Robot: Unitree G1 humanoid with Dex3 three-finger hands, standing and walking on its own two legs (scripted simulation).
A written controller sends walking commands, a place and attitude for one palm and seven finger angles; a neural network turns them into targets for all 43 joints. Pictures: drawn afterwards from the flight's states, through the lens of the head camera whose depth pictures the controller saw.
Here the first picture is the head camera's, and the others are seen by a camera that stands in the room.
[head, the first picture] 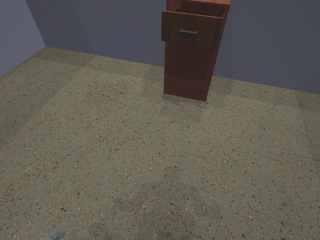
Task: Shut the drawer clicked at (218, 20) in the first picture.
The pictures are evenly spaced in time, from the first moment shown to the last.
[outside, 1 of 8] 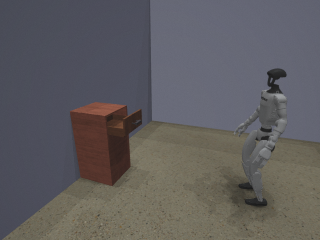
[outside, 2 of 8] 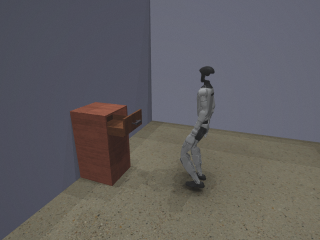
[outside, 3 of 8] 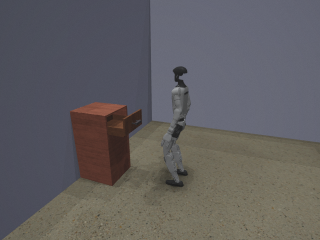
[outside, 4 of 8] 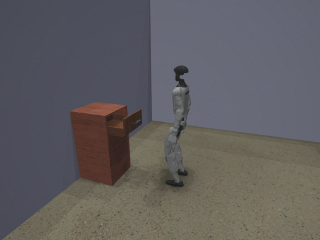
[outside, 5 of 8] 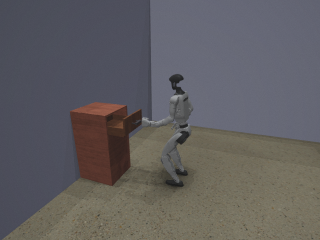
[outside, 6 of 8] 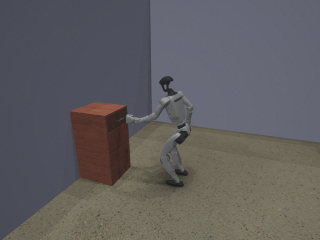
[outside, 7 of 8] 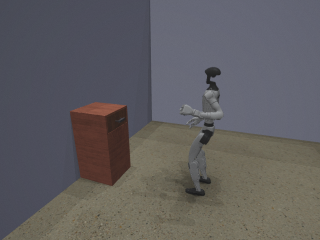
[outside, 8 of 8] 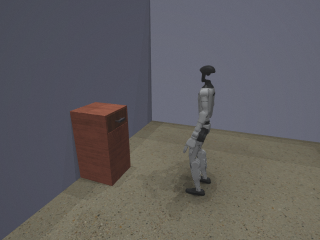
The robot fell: no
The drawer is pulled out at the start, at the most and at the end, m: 0.20 0.20 0.00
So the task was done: yes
